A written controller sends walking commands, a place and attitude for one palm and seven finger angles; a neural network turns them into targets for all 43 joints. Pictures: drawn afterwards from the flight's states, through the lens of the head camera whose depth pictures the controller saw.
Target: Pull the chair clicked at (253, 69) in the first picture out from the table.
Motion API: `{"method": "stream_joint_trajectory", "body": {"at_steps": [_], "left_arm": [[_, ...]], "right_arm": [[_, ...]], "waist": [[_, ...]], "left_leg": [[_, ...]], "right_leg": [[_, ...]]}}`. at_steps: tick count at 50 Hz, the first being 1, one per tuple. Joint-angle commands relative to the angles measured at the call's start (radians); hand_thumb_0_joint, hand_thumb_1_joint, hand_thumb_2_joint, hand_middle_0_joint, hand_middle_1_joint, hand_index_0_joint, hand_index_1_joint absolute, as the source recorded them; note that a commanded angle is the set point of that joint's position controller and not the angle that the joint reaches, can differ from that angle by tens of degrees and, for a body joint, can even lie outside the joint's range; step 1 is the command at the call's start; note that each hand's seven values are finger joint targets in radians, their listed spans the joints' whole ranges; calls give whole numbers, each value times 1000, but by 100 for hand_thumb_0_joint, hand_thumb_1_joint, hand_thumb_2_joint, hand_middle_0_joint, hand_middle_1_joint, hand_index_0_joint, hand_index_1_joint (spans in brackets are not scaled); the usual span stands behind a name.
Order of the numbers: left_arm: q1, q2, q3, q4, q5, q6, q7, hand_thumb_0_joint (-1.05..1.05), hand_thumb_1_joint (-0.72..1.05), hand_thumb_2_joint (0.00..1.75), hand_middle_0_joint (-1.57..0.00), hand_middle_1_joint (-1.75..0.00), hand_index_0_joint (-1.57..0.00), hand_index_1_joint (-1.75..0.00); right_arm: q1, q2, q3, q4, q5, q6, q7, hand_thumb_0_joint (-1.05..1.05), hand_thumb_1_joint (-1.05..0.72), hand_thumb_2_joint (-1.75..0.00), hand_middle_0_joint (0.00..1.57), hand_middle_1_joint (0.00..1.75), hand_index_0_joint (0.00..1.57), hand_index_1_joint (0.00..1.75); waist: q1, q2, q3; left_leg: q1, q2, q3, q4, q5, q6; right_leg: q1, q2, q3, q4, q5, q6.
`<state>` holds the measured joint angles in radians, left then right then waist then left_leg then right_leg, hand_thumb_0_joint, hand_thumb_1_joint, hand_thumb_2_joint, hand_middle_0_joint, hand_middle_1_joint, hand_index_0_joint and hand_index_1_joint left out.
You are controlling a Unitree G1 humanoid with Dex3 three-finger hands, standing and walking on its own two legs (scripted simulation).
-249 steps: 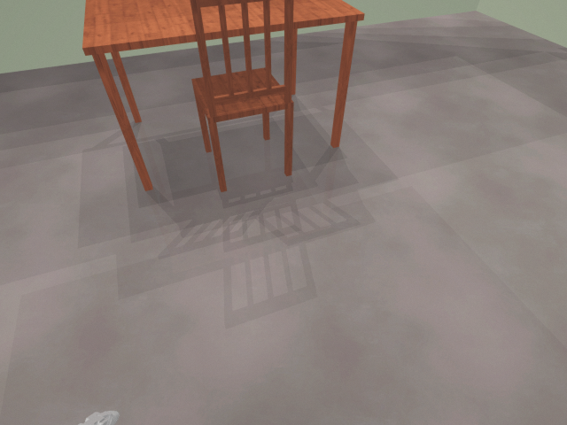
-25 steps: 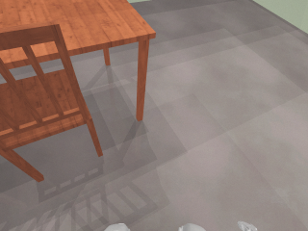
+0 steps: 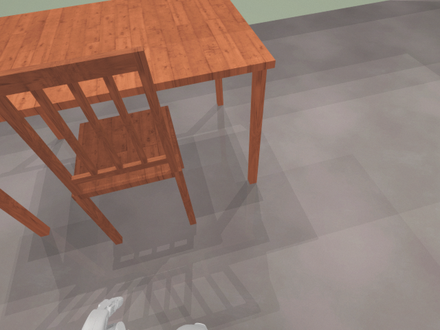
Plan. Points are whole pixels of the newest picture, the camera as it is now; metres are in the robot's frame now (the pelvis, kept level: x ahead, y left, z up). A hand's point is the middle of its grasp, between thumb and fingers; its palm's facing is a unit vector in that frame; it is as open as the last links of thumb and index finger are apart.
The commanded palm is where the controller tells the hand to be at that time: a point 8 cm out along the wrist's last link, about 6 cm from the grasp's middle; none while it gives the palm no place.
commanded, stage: turn to face it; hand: left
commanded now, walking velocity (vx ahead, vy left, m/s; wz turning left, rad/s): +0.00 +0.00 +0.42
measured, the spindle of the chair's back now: (99, 131) +0.65 +0.38 -0.06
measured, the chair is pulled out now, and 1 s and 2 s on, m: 0.00 0.00 0.00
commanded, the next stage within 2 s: take the last steps up to it in 0.24 s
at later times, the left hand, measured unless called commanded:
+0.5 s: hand out of the picture -0.05 +0.24 -0.18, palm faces +0.26 -0.94 -0.23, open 7.4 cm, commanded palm none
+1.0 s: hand out of the picture +0.10 +0.19 -0.15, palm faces +0.29 -0.93 -0.22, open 7.3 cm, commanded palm none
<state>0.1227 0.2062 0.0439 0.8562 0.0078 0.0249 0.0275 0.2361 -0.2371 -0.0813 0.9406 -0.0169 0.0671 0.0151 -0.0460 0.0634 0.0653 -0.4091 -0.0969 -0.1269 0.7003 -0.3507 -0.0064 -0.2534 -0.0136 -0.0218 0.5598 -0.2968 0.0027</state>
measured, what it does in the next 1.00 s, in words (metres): walks ahead: left foot, then right foot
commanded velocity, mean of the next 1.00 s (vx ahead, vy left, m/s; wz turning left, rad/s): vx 0.20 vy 0.00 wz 0.13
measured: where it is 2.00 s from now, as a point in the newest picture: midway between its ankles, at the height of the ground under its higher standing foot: (223, 326)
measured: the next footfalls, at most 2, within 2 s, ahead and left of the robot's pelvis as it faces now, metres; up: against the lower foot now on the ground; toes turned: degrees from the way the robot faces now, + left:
left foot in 0.40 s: -0.01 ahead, +0.14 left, +0.00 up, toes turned +14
right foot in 0.82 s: +0.17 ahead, -0.06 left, +0.00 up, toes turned +6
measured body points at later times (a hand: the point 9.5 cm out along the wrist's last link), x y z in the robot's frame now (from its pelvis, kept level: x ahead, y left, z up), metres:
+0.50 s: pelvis -0.01 +0.03 +0.00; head +0.01 +0.06 +0.45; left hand -0.07 +0.29 -0.16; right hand +0.15 -0.19 -0.12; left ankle -0.05 +0.13 -0.73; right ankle -0.01 -0.11 -0.68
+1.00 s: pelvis +0.12 +0.01 +0.01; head +0.13 -0.01 +0.46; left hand +0.09 +0.24 -0.13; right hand +0.15 -0.22 -0.16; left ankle +0.04 +0.13 -0.65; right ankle +0.13 -0.07 -0.73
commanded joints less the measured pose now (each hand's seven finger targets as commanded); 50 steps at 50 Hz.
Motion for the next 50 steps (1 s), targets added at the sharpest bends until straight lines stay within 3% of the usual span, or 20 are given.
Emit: {"method": "stream_joint_trajectory", "body": {"at_steps": [1,4,12,16,18,19,20,21,23,26,31,36,39,40,41,42,43,44,47,50], "left_arm": [[-37,191,49,-90,7,-17,21,0,90,90,-20,-30,-20,-30],[-2,141,31,-71,7,-32,10,0,90,90,-20,-30,-20,-30],[180,203,45,9,23,-30,6,0,90,90,-20,-30,-20,-30],[180,220,51,38,23,-24,6,0,90,90,-20,-30,-20,-30],[153,197,45,49,4,-20,5,0,90,90,-20,-30,-20,-30],[171,143,35,36,-5,-16,-1,0,90,90,-20,-30,-20,-30],[145,84,11,9,0,-14,-8,0,90,90,-20,-30,-20,-30],[96,109,11,-3,13,-6,-8,0,90,90,-20,-30,-20,-30],[59,106,20,33,22,-6,-23,0,90,90,-20,-30,-20,-30],[135,101,12,89,19,-23,-46,0,90,90,-20,-30,-20,-30],[101,81,4,95,17,-29,-47,0,90,90,-20,-30,-20,-30],[57,60,5,74,13,-39,-52,0,90,90,-20,-30,-20,-30],[173,53,14,116,16,-52,-53,0,90,90,-20,-30,-20,-30],[252,75,23,146,19,-61,-48,0,90,90,-20,-30,-20,-30],[356,152,38,173,26,-76,-40,0,90,90,-20,-30,-20,-30],[448,230,56,192,21,-80,-30,0,90,90,-20,-30,-20,-30],[444,215,51,191,7,-78,-23,0,90,90,-20,-30,-20,-30],[363,184,45,184,5,-86,-21,0,90,90,-20,-30,-20,-30],[230,69,16,153,9,-97,-12,0,90,90,-20,-30,-20,-30],[259,40,4,174,10,-109,-10,0,90,90,-20,-30,-20,-30]], "right_arm": [[-1,-106,-43,-83,-7,-2,2,0,-90,-90,20,30,20,30],[11,-91,-30,-58,-7,-4,10,0,-90,-90,20,30,20,30],[-128,-58,2,-72,5,-13,1,0,-90,-90,20,30,20,30],[-95,-57,15,-55,12,-31,-7,0,-90,-90,20,30,20,30],[-1,-87,15,-21,7,-48,-11,0,-90,-90,20,30,20,30],[37,-173,-1,-16,-5,-62,-15,0,-90,-90,20,30,20,30],[81,-249,-17,-9,-7,-59,-20,0,-90,-90,20,30,20,30],[95,-255,-16,-4,-8,-47,-19,0,-90,-90,20,30,20,30],[36,-171,5,3,-10,-63,-35,0,-90,-90,20,30,20,30],[2,-116,25,-1,-4,-87,-38,0,-90,-90,20,30,20,30],[94,-101,22,40,1,-108,-39,0,-90,-90,20,30,20,30],[102,-117,13,65,-9,-110,-35,0,-90,-90,20,30,20,30],[77,-111,15,76,-8,-108,-35,0,-90,-90,20,30,20,30],[80,-89,19,85,-4,-110,-34,0,-90,-90,20,30,20,30],[97,-43,28,78,7,-114,-26,0,-90,-90,20,30,20,30],[86,-9,35,42,10,-118,-20,0,-90,-90,20,30,20,30],[46,-53,23,41,3,-114,-18,0,-90,-90,20,30,20,30],[31,-51,18,52,1,-114,-12,0,-90,-90,20,30,20,30],[66,-7,22,92,-6,-102,-6,0,-90,-90,20,30,20,30],[98,30,26,109,-7,-86,-7,0,-90,-90,20,30,20,30]], "waist": [[1,-240,-29],[7,-246,-1],[91,-258,-55],[81,-296,-111],[25,-207,-158],[9,26,-203],[-11,237,-184],[-28,147,-144],[-8,158,-9],[36,119,15],[18,41,40],[18,56,69],[76,12,30],[110,-49,3],[150,-242,-65],[172,-426,-102],[170,-282,-67],[136,-299,-14],[56,-134,40],[31,-145,34]], "left_leg": [[-137,75,29,484,-87,-24],[-159,98,83,525,9,-49],[-64,112,163,177,-112,-59],[79,89,206,-72,-63,-38],[305,111,189,-326,187,-16],[477,289,-16,-369,360,48],[514,471,-234,-388,530,168],[448,504,-225,-404,324,227],[339,404,-182,-485,43,203],[305,322,-62,-501,78,173],[346,334,-51,-519,175,207],[276,351,-48,-506,100,209],[192,304,8,-384,79,162],[120,253,51,-255,57,129],[-28,158,149,2,-18,81],[-191,72,203,272,-240,57],[-210,116,119,416,-213,65],[-225,152,90,474,-101,70],[-163,203,98,457,64,46],[-144,199,142,386,107,16]], "right_leg": [[-37,-347,246,-342,5,-115],[28,-261,70,-268,235,-97],[189,-309,35,-183,546,-146],[218,-304,9,-94,678,-122],[118,-255,-50,16,504,-45],[-69,-162,-118,174,183,17],[-274,-71,-126,334,-331,56],[-298,-85,-59,443,-354,30],[-366,-101,-9,516,-208,26],[-320,-97,-24,502,-68,26],[-321,-99,-35,365,-38,35],[-207,-85,-61,151,-56,24],[17,-35,-104,-9,51,14],[160,-41,-73,-76,58,2],[334,-197,146,-176,-93,-55],[411,-413,494,-351,-156,-152],[317,-424,532,-412,-260,-185],[230,-385,478,-425,-279,-171],[87,-306,207,-409,3,-147],[87,-263,65,-388,285,-148]]}}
